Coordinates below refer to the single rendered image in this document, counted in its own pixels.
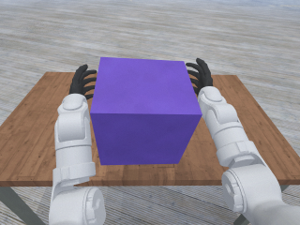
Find robot right forearm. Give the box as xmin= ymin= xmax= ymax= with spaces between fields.
xmin=197 ymin=86 xmax=282 ymax=199

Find carton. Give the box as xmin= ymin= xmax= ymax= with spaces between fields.
xmin=90 ymin=56 xmax=203 ymax=166

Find robot right upper arm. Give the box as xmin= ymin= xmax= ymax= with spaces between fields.
xmin=221 ymin=163 xmax=300 ymax=225

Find robot right hand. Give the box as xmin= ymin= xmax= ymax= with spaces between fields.
xmin=186 ymin=58 xmax=214 ymax=96

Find table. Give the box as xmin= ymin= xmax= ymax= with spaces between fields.
xmin=0 ymin=71 xmax=300 ymax=225

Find robot left hand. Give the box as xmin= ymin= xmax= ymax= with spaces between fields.
xmin=68 ymin=64 xmax=97 ymax=100

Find robot left forearm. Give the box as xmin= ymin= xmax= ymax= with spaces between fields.
xmin=49 ymin=94 xmax=96 ymax=225

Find robot left upper arm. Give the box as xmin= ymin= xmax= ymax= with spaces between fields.
xmin=50 ymin=186 xmax=106 ymax=225

